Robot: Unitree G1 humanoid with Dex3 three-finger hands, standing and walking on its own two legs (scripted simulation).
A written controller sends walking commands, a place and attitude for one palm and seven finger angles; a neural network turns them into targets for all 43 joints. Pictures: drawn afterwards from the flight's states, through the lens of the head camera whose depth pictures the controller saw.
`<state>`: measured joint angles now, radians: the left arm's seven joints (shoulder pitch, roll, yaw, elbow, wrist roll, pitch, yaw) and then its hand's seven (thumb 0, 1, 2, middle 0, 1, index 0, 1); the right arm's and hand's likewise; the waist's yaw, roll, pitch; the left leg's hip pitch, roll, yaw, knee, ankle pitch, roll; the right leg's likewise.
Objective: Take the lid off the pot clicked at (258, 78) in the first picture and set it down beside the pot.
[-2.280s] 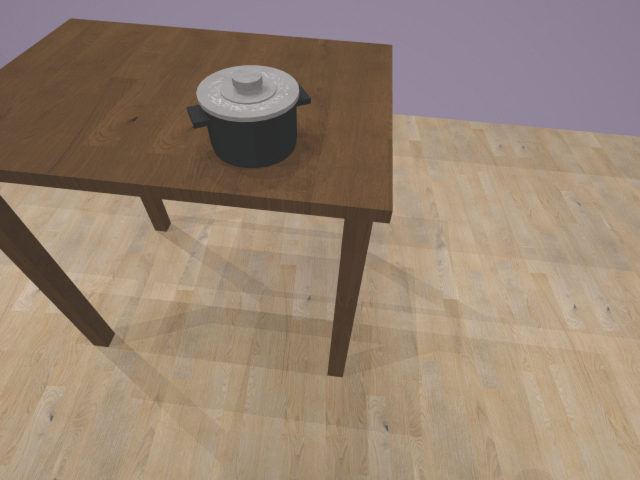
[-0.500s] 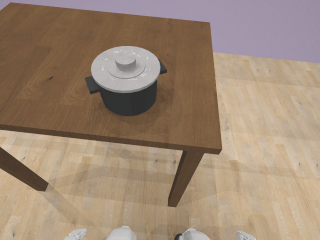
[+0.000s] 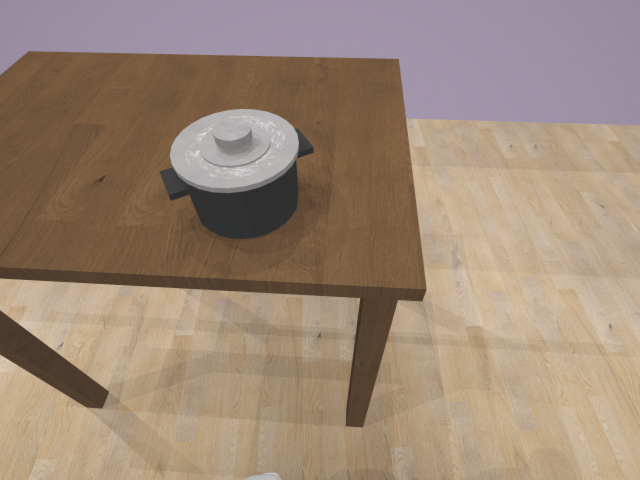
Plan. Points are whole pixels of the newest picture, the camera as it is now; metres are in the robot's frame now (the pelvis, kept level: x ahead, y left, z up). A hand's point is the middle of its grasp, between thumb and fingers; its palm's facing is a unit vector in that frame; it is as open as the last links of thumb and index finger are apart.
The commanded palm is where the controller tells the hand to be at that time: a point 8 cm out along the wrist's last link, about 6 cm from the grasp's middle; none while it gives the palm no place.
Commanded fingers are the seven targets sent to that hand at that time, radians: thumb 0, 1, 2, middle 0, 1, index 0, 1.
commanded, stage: come to a stop and stand still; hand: left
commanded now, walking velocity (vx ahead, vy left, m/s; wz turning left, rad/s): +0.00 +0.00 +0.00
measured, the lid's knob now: (232, 133) +0.50 +0.13 +0.17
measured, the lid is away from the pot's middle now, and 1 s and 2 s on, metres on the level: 0.00 0.00 0.00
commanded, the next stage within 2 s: look again from close up in 0.76 s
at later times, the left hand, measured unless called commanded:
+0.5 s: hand out of the picture +0.05 +0.14 -0.16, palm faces +0.04 -0.98 -0.20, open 7.4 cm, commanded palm none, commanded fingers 0.00 0.90 0.90 -0.20 -0.30 -0.20 -0.30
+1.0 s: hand out of the picture +0.06 +0.15 -0.16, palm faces +0.05 -0.97 -0.22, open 7.4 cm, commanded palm none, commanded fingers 0.00 0.90 0.90 -0.20 -0.30 -0.20 -0.30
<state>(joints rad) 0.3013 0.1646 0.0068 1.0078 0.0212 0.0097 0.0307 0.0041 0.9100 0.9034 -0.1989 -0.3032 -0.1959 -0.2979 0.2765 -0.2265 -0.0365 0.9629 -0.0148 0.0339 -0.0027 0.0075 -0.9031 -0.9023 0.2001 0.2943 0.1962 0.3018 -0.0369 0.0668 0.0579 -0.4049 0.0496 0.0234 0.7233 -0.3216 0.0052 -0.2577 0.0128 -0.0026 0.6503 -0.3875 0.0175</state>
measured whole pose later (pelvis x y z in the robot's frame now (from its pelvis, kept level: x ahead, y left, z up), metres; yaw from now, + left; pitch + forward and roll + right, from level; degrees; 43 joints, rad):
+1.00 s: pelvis +0.05 -0.03 +0.02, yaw +0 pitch +0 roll +1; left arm 0.30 0.18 0.02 1.06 0.01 -0.01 0.03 0.00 0.91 0.90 -0.20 -0.30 -0.20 -0.30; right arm 0.22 -0.16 0.00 1.09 -0.01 -0.01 -0.03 0.01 -0.92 -0.90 0.20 0.29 0.20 0.30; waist 0.01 -0.02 0.02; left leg -0.23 0.04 0.03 0.52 -0.29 -0.03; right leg -0.10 0.01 0.00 0.50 -0.39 -0.02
